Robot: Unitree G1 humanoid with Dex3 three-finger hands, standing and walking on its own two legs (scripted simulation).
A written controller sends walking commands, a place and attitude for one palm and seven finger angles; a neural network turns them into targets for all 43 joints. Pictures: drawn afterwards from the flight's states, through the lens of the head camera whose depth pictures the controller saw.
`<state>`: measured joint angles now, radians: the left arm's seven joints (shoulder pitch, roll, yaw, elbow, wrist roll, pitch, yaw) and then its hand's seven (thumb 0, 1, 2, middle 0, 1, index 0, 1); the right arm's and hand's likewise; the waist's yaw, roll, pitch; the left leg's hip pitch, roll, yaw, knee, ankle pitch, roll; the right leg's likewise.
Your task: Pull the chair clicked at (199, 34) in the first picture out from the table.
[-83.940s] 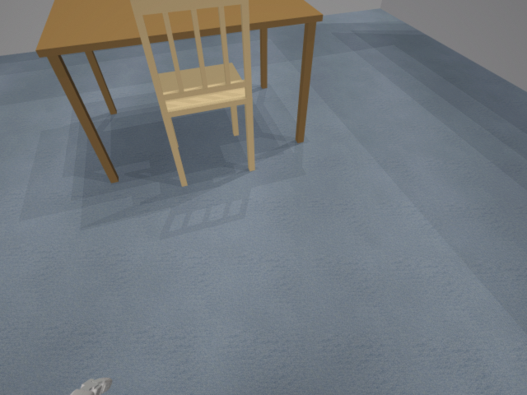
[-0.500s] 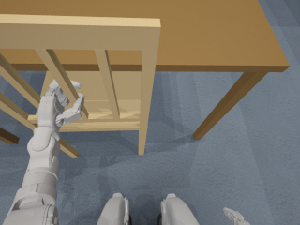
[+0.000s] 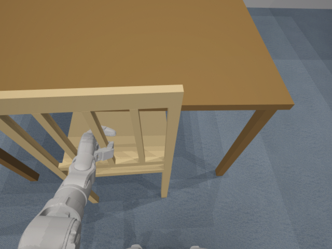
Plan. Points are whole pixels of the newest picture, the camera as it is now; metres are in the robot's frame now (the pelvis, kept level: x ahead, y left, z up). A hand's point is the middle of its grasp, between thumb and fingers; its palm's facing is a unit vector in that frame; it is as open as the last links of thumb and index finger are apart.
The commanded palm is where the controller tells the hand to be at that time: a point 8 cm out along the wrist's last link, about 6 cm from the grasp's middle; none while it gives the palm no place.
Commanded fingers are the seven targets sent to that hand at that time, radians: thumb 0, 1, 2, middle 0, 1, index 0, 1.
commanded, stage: step backward, pulling the chair out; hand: left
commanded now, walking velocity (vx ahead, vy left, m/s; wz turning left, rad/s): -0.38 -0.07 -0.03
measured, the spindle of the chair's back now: (102, 141) +0.40 +0.18 -0.05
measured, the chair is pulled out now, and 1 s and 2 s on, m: -0.02 0.12 0.21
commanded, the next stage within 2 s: none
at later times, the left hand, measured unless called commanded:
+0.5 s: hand (116, 185) +0.28 +0.12 -0.06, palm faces +0.01 -0.97 -0.25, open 5.4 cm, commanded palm +0.29 +0.17 -0.05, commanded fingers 0.00 0.90 0.90 -0.50 -1.45 -0.50 -1.45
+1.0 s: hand (112, 203) +0.24 +0.13 -0.06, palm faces +0.02 -0.96 -0.26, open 5.5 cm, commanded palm +0.25 +0.18 -0.05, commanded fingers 0.00 0.90 0.90 -0.50 -1.45 -0.50 -1.45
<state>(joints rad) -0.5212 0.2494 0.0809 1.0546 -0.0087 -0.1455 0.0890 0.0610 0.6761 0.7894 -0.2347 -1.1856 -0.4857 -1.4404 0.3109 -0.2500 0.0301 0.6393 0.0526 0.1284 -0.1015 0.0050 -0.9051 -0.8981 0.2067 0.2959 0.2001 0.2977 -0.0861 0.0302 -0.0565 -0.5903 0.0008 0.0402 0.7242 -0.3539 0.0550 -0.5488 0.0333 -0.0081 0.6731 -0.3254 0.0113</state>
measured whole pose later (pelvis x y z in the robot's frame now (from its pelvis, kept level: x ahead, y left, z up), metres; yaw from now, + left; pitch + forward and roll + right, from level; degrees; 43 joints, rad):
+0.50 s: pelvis -0.07 -0.02 +0.01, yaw -1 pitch +5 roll -1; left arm -0.47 0.22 0.04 1.10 -0.04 -0.21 0.10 0.05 0.66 0.76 -0.24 -1.19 -0.50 -1.45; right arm 0.23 -0.25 0.00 0.75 0.08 0.02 -0.12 0.01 -0.91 -0.90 0.21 0.30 0.20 0.30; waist -0.06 0.05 0.07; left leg -0.48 0.02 0.06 0.58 -0.19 0.02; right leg -0.45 0.05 0.00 0.55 -0.18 -0.02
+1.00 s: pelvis -0.10 -0.03 +0.00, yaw -2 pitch +0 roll +0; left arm -0.43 0.22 0.02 1.06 -0.04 -0.19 0.10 0.05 0.63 0.81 -0.27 -1.20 -0.50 -1.45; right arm 0.21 -0.21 0.04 0.76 0.05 -0.05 -0.14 0.01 -0.90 -0.90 0.21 0.30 0.20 0.30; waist -0.03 0.02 0.12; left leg -0.44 0.01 0.08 0.61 -0.18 0.03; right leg -0.44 0.02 -0.01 0.62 -0.19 -0.03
